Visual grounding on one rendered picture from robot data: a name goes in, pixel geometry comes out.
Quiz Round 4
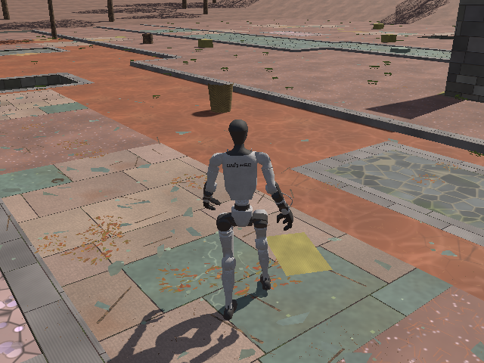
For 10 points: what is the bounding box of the robot right forearm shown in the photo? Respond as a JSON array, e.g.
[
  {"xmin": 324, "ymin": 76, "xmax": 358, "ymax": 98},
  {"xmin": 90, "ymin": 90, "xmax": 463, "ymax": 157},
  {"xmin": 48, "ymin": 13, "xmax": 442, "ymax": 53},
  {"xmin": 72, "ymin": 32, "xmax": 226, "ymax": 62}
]
[{"xmin": 271, "ymin": 182, "xmax": 290, "ymax": 215}]

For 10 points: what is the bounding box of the left robot thigh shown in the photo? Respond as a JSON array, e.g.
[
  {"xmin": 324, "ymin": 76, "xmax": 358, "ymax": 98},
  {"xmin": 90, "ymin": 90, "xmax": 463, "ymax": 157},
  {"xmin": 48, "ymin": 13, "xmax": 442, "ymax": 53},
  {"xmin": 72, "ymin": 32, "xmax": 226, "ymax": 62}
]
[{"xmin": 216, "ymin": 213, "xmax": 236, "ymax": 271}]

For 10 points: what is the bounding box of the robot right hand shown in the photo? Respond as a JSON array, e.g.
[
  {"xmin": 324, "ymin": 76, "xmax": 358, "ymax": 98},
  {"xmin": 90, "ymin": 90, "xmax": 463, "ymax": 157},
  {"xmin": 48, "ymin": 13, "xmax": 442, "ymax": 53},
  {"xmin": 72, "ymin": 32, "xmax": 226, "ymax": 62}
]
[{"xmin": 277, "ymin": 210, "xmax": 293, "ymax": 231}]

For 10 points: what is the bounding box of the robot left hand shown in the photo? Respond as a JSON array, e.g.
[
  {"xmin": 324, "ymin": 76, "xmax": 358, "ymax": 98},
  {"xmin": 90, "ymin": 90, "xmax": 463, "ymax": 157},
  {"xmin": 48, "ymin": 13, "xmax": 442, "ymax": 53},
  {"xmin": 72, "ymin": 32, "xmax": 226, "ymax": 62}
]
[{"xmin": 203, "ymin": 198, "xmax": 221, "ymax": 210}]

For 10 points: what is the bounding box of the robot left forearm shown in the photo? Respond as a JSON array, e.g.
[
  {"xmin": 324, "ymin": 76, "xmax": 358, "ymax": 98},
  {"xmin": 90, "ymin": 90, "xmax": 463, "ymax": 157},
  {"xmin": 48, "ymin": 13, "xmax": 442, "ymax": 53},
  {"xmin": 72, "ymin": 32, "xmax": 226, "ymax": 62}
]
[{"xmin": 203, "ymin": 181, "xmax": 213, "ymax": 203}]

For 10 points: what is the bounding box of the right robot thigh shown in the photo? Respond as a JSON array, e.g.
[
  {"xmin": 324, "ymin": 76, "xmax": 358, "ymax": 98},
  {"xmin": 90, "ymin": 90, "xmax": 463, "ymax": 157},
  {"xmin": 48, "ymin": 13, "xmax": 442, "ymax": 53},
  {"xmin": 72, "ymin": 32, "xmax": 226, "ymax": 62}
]
[{"xmin": 253, "ymin": 209, "xmax": 268, "ymax": 250}]

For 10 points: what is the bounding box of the robot right upper arm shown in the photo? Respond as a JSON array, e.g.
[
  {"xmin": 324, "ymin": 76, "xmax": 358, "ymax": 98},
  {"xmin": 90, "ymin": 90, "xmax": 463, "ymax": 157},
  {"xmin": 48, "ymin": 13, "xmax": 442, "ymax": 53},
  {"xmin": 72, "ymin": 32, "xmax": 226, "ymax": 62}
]
[{"xmin": 255, "ymin": 151, "xmax": 278, "ymax": 194}]

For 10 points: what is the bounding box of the robot thigh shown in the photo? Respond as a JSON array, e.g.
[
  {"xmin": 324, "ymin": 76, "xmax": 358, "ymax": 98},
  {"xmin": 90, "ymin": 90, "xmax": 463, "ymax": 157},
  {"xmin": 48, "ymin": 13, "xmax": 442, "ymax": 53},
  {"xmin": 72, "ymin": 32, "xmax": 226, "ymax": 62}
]
[
  {"xmin": 253, "ymin": 209, "xmax": 268, "ymax": 250},
  {"xmin": 216, "ymin": 213, "xmax": 236, "ymax": 271}
]

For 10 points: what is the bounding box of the robot left upper arm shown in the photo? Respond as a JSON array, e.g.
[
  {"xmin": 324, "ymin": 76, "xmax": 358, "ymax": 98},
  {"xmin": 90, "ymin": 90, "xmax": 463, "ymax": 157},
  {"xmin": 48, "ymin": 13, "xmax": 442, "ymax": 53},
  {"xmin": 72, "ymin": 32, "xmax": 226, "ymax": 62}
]
[{"xmin": 205, "ymin": 153, "xmax": 224, "ymax": 192}]

